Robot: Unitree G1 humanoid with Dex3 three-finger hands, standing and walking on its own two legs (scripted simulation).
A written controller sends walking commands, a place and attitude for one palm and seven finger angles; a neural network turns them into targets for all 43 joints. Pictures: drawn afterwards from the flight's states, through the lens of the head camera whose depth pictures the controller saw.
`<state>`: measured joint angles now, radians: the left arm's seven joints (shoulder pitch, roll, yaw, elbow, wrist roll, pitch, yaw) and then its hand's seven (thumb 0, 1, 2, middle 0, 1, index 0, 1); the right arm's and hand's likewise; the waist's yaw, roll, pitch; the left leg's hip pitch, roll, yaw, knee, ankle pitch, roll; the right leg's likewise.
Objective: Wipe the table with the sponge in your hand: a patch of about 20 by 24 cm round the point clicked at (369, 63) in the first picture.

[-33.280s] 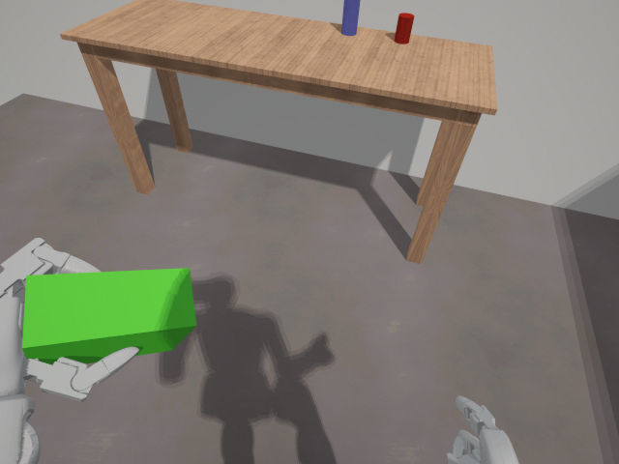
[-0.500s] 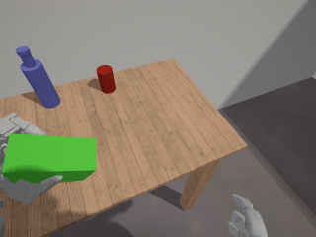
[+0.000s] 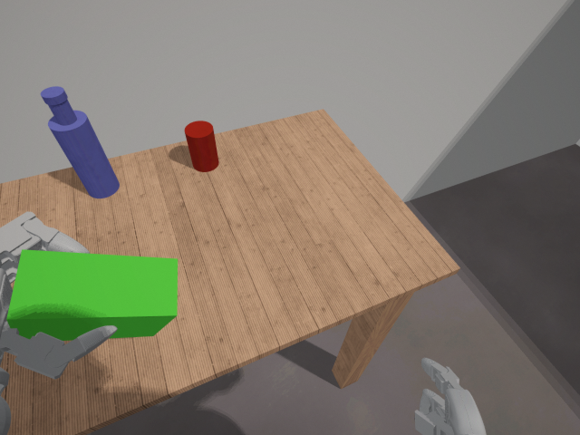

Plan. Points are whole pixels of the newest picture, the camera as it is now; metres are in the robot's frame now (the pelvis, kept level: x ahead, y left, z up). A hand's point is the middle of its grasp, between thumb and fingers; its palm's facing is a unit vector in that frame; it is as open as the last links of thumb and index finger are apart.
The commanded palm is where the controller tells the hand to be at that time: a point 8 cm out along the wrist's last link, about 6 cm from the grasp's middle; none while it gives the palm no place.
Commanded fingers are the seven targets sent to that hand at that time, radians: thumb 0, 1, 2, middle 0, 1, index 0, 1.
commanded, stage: shuffle to correct the standing spot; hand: left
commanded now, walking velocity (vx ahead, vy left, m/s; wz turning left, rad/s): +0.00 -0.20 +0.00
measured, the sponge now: (122, 300) +0.23 +0.19 +0.13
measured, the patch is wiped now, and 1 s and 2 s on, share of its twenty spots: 0.00 0.00 0.00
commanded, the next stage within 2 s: come to a stop and stand still in 0.82 s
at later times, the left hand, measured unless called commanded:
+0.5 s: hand (65, 292) +0.22 +0.23 +0.16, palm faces +0.30 -0.87 -0.39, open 10.1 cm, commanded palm +0.16 +0.28 +0.18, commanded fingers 0.00 0.10 1.30 -1.20 -1.60 -1.20 -1.60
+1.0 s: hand (58, 273) +0.23 +0.24 +0.18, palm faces +0.31 -0.82 -0.47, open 10.1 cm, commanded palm +0.16 +0.27 +0.18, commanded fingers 0.00 0.10 1.30 -1.20 -1.60 -1.20 -1.60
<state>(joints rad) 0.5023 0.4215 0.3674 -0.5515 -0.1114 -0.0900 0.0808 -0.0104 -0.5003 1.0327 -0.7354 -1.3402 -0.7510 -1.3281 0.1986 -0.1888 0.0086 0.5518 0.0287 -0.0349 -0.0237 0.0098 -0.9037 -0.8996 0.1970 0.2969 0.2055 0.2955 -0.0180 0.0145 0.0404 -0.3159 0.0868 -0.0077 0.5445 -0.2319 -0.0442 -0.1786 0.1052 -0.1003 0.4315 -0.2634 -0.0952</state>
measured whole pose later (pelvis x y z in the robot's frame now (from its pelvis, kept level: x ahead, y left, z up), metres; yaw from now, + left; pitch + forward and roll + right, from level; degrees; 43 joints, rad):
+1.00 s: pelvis +0.00 -0.01 +0.00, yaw +0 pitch +0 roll -1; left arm 0.35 0.49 0.39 -0.49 -0.06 -0.12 0.04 -0.01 -0.50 1.03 -0.74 -1.34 -0.75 -1.33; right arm 0.22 -0.19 -0.02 0.58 0.02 -0.08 -0.04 0.01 -0.90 -0.90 0.20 0.30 0.20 0.30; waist 0.03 -0.01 0.05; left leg -0.32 0.09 0.00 0.57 -0.24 -0.04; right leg -0.19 0.11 -0.10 0.47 -0.29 -0.10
